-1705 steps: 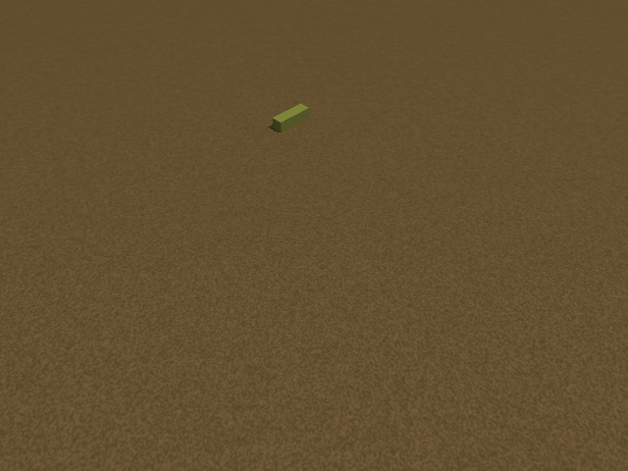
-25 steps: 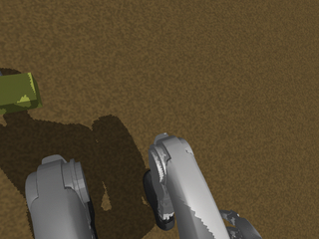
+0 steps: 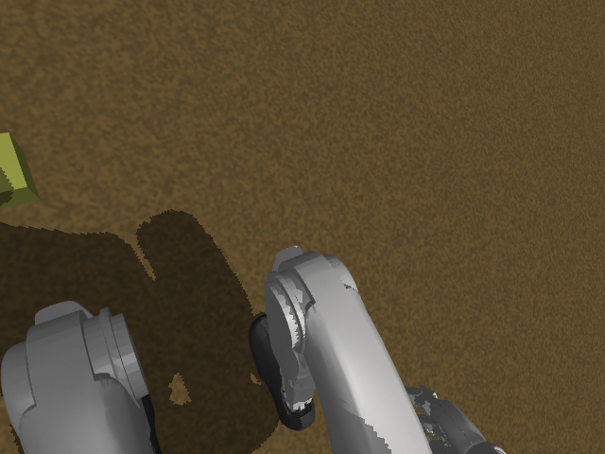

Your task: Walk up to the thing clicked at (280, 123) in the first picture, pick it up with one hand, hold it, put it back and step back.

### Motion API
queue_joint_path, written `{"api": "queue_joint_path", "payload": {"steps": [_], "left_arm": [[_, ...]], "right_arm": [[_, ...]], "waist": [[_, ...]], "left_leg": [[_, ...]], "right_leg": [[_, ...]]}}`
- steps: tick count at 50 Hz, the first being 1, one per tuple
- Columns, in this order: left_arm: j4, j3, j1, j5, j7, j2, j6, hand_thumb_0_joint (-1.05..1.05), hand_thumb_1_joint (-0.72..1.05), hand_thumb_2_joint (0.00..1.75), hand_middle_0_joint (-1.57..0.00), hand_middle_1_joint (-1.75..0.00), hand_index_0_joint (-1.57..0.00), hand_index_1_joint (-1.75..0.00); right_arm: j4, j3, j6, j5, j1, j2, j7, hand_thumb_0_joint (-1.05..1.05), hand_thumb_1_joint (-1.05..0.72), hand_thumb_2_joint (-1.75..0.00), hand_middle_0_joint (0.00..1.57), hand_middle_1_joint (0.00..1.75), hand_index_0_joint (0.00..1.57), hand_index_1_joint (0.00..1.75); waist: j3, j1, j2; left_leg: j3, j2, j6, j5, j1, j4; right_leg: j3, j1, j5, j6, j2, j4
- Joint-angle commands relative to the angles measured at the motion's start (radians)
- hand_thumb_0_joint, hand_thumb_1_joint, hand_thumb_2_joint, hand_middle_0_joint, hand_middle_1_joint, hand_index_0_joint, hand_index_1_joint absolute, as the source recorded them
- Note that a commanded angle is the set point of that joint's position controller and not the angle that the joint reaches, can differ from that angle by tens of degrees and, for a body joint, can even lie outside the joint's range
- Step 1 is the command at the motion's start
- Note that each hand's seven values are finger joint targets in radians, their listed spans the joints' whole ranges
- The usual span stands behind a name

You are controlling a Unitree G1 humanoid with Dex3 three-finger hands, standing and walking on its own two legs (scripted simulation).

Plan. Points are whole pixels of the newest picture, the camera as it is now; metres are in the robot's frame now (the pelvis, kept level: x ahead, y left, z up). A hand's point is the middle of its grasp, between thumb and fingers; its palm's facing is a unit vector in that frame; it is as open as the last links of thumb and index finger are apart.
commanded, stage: rest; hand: left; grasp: from above
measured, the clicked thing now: out of the picture +0.46 +0.35 -0.26
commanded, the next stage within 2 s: open in 0.66 s
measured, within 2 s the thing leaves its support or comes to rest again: rests again in 1.96 s
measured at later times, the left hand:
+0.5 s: hand out of the picture +0.45 +0.34 -0.25, palm faces -0.45 -0.13 -0.89, open 10.2 cm
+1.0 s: hand out of the picture +0.45 +0.34 -0.25, palm faces -0.43 -0.13 -0.89, open 10.7 cm
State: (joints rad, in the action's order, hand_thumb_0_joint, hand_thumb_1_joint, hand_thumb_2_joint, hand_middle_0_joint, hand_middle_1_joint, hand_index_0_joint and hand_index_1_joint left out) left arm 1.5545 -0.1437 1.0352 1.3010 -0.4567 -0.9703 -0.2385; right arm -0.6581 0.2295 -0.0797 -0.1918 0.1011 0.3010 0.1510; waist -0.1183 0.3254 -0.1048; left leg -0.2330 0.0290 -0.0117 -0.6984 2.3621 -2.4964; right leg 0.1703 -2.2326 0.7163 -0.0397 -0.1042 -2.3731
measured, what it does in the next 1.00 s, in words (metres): stands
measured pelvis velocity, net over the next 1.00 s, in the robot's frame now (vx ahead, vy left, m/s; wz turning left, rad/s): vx -0.01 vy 0.00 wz -0.04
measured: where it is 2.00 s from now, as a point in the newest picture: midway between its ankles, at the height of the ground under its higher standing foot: (219, 418)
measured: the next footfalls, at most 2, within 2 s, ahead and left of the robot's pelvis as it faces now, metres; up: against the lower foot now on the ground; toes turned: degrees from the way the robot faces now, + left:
none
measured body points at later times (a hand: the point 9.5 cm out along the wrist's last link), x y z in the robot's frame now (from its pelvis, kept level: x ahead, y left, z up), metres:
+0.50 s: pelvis +0.00 +0.00 -0.01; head +0.27 +0.13 +0.32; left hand +0.47 +0.34 -0.20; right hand +0.06 -0.25 -0.07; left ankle +0.07 +0.13 -0.28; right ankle +0.10 -0.11 -0.28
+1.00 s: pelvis -0.01 +0.00 +0.00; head +0.27 +0.13 +0.32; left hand +0.47 +0.34 -0.20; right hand +0.06 -0.25 -0.06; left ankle +0.07 +0.13 -0.28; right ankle +0.10 -0.11 -0.28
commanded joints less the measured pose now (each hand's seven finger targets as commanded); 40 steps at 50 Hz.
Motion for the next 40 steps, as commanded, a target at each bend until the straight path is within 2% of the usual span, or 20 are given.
{"api": "queue_joint_path", "payload": {"steps": [1, 3, 4, 7, 9, 12, 14, 16, 17, 19, 20, 21, 22, 23, 26, 30, 33, 34, 38, 40], "left_arm": [[-0.134, -0.017, 0.296, -0.019, -0.057, -0.296, -0.002, 0.00, 0.72, 0.89, -1.00, -0.88, -1.03, -0.84], [-0.142, -0.027, 0.309, -0.014, -0.064, -0.332, -0.006, 0.00, 0.71, 0.90, -1.00, -0.87, -1.03, -0.84], [-0.126, -0.016, 0.292, -0.010, -0.067, -0.314, -0.002, 0.00, 0.70, 0.91, -1.00, -0.87, -1.03, -0.84], [-0.116, -0.014, 0.284, -0.015, -0.080, -0.322, 0.001, 0.00, 0.68, 0.89, -0.98, -0.87, -1.01, -0.84], [-0.104, 0.002, 0.299, -0.022, -0.085, -0.315, -0.002, 0.00, 0.67, 0.89, -0.97, -0.87, -1.00, -0.84], [-0.079, -0.002, 0.291, -0.017, -0.095, -0.325, 0.002, 0.00, 0.66, 0.87, -0.96, -0.86, -0.99, -0.83], [-0.089, -0.025, 0.302, -0.008, -0.104, -0.368, -0.001, 0.00, 0.67, 0.89, -0.97, -0.86, -1.00, -0.83], [-0.068, 0.017, 0.289, -0.018, -0.104, -0.309, 0.001, 0.00, 0.67, 0.89, -0.98, -0.85, -1.01, -0.82], [-0.069, 0.010, 0.292, -0.024, -0.106, -0.321, -0.001, 0.00, 0.67, 0.89, -0.97, -0.86, -1.00, -0.83], [-0.060, 0.019, 0.297, -0.027, -0.107, -0.325, 0.002, 0.00, 0.64, 0.87, -0.95, -0.87, -0.98, -0.84], [-0.072, -0.002, 0.294, -0.022, -0.112, -0.363, 0.000, 0.00, 0.66, 0.86, -0.95, -0.87, -0.99, -0.83], [-0.050, 0.028, 0.285, -0.023, -0.108, -0.333, 0.005, 0.00, 0.64, 0.87, -0.96, -0.85, -0.99, -0.82], [-0.069, 0.024, 0.310, -0.026, -0.114, -0.340, 0.001, 0.00, 0.63, 0.87, -0.95, -0.85, -0.98, -0.82], [-0.057, 0.017, 0.291, -0.025, -0.117, -0.348, 0.003, 0.00, 0.63, 0.88, -0.95, -0.86, -0.98, -0.83], [-0.053, 0.029, 0.299, -0.029, -0.121, -0.334, 0.004, 0.00, 0.60, 0.86, -0.92, -0.86, -0.95, -0.82], [-0.050, 0.031, 0.305, -0.032, -0.126, -0.343, 0.009, 0.00, 0.58, 0.82, -0.91, -0.82, -0.94, -0.79], [-0.026, 0.058, 0.299, -0.036, -0.126, -0.324, 0.013, 0.00, 0.56, 0.81, -0.88, -0.83, -0.92, -0.79], [-0.029, 0.039, 0.304, -0.037, -0.125, -0.344, 0.013, 0.00, 0.54, 0.81, -0.88, -0.82, -0.91, -0.79], [-0.009, 0.054, 0.299, -0.045, -0.131, -0.339, 0.005, 0.00, 0.54, 0.79, -0.88, -0.82, -0.91, -0.79], [-0.006, 0.058, 0.309, -0.040, -0.129, -0.340, 0.007, 0.00, 0.38, 0.77, -0.72, -0.84, -0.75, -0.80]], "right_arm": [[-0.007, -0.081, -0.015, -0.006, 0.214, 0.309, -0.013, 0.00, -0.90, -0.90, 0.20, 0.30, 0.20, 0.30], [0.002, -0.077, -0.019, -0.005, 0.200, 0.314, -0.012, 0.00, -0.90, -0.90, 0.20, 0.30, 0.20, 0.30], [-0.004, -0.070, -0.021, -0.009, 0.208, 0.312, -0.012, 0.00, -0.90, -0.90, 0.20, 0.30, 0.20, 0.30], [-0.005, -0.064, -0.030, -0.012, 0.204, 0.312, -0.008, 0.00, -0.90, -0.90, 0.20, 0.30, 0.20, 0.30], [-0.005, -0.057, -0.033, -0.011, 0.193, 0.321, -0.008, 0.00, -0.90, -0.90, 0.20, 0.30, 0.20, 0.30], [-0.002, -0.054, -0.040, -0.014, 0.193, 0.328, -0.007, 0.00, -0.90, -0.90, 0.20, 0.30, 0.20, 0.30], [0.009, -0.048, -0.045, -0.019, 0.194, 0.340, -0.004, 0.00, -0.90, -0.90, 0.20, 0.30, 0.20, 0.30], [0.001, -0.039, -0.048, -0.020, 0.181, 0.325, -0.001, 0.00, -0.90, -0.90, 0.20, 0.30, 0.20, 0.30], [0.008, -0.041, -0.053, -0.020, 0.176, 0.335, 0.000, 0.00, -0.90, -0.90, 0.20, 0.30, 0.20, 0.30], [0.002, -0.036, -0.059, -0.020, 0.179, 0.335, 0.001, 0.00, -0.91, -0.90, 0.20, 0.30, 0.20, 0.30], [0.011, -0.034, -0.060, -0.023, 0.175, 0.338, 0.001, 0.00, -0.90, -0.90, 0.20, 0.30, 0.20, 0.30], [0.001, -0.026, -0.062, -0.020, 0.177, 0.330, 0.004, 0.00, -0.91, -0.90, 0.20, 0.30, 0.20, 0.30], [0.002, -0.026, -0.062, -0.023, 0.175, 0.332, 0.005, 0.00, -0.91, -0.90, 0.20, 0.30, 0.20, 0.30], [0.010, -0.026, -0.066, -0.022, 0.174, 0.337, 0.007, 0.00, -0.91, -0.90, 0.20, 0.30, 0.20, 0.30], [0.007, -0.022, -0.072, -0.023, 0.174, 0.343, 0.009, 0.00, -0.91, -0.90, 0.20, 0.30, 0.20, 0.30], [0.005, -0.015, -0.081, -0.023, 0.174, 0.342, 0.014, 0.00, -0.91, -0.90, 0.20, 0.30, 0.20, 0.30], [0.008, -0.007, -0.086, -0.020, 0.167, 0.341, 0.020, 0.00, -0.91, -0.90, 0.20, 0.30, 0.20, 0.30], [0.015, -0.010, -0.090, -0.022, 0.174, 0.350, 0.021, 0.00, -0.91, -0.90, 0.20, 0.30, 0.20, 0.30], [0.015, 0.001, -0.089, -0.021, 0.165, 0.344, 0.021, 0.00, -0.91, -0.90, 0.20, 0.30, 0.20, 0.30], [0.018, 0.000, -0.092, -0.023, 0.165, 0.351, 0.023, 0.00, -0.90, -0.90, 0.20, 0.30, 0.20, 0.30]], "waist": [[0.703, 0.020, 0.519], [0.709, 0.019, 0.521], [0.712, 0.021, 0.518], [0.703, 0.025, 0.522], [0.689, 0.038, 0.518], [0.653, 0.041, 0.516], [0.664, 0.049, 0.529], [0.660, 0.047, 0.531], [0.655, 0.057, 0.530], [0.644, 0.056, 0.531], [0.659, 0.055, 0.533], [0.644, 0.047, 0.535], [0.652, 0.057, 0.544], [0.647, 0.053, 0.532], [0.630, 0.066, 0.532], [0.632, 0.068, 0.554], [0.612, 0.076, 0.535], [0.617, 0.084, 0.516], [0.608, 0.073, 0.515], [0.597, 0.082, 0.514]], "left_leg": [[0.097, 0.026, 0.023, 0.268, -0.569, 0.215], [0.089, 0.031, 0.024, 0.248, -0.571, 0.218], [0.092, 0.029, 0.026, 0.257, -0.575, 0.213], [0.091, 0.033, 0.026, 0.258, -0.568, 0.206], [0.086, 0.035, 0.026, 0.254, -0.559, 0.201], [0.078, 0.036, 0.021, 0.244, -0.554, 0.206], [0.074, 0.037, 0.021, 0.256, -0.564, 0.204], [0.072, 0.040, 0.020, 0.245, -0.562, 0.209], [0.066, 0.041, 0.019, 0.249, -0.567, 0.207], [0.068, 0.042, 0.020, 0.243, -0.554, 0.203], [0.070, 0.042, 0.023, 0.238, -0.552, 0.202], [0.071, 0.042, 0.022, 0.239, -0.556, 0.205], [0.070, 0.043, 0.021, 0.235, -0.546, 0.205], [0.063, 0.045, 0.021, 0.237, -0.560, 0.206], [0.060, 0.044, 0.018, 0.239, -0.556, 0.207], [0.052, 0.049, 0.014, 0.264, -0.583, 0.213], [0.057, 0.050, 0.021, 0.251, -0.556, 0.200], [0.054, 0.050, 0.022, 0.262, -0.554, 0.196], [0.052, 0.050, 0.021, 0.229, -0.540, 0.213], [0.045, 0.052, 0.020, 0.215, -0.538, 0.210]], "right_leg": [[0.083, 0.335, -0.322, 0.072, -0.022, 0.218], [0.086, 0.335, -0.312, 0.070, -0.026, 0.213], [0.088, 0.349, -0.321, 0.067, -0.027, 0.217], [0.088, 0.356, -0.332, 0.064, -0.031, 0.215], [0.093, 0.344, -0.326, 0.065, -0.032, 0.218], [0.102, 0.323, -0.315, 0.069, -0.030, 0.210], [0.104, 0.345, -0.328, 0.067, -0.030, 0.204], [0.108, 0.342, -0.323, 0.064, -0.035, 0.206], [0.111, 0.332, -0.323, 0.065, -0.033, 0.205], [0.109, 0.339, -0.325, 0.063, -0.034, 0.207], [0.108, 0.359, -0.327, 0.061, -0.037, 0.212], [0.104, 0.353, -0.326, 0.062, -0.037, 0.208], [0.108, 0.361, -0.325, 0.061, -0.038, 0.211], [0.110, 0.348, -0.324, 0.063, -0.039, 0.206], [0.116, 0.345, -0.327, 0.063, -0.037, 0.205], [0.117, 0.356, -0.346, 0.060, -0.036, 0.202], [0.111, 0.357, -0.343, 0.059, -0.043, 0.210], [0.113, 0.365, -0.354, 0.057, -0.041, 0.210], [0.117, 0.369, -0.326, 0.059, -0.043, 0.216], [0.120, 0.344, -0.313, 0.061, -0.042, 0.209]]}}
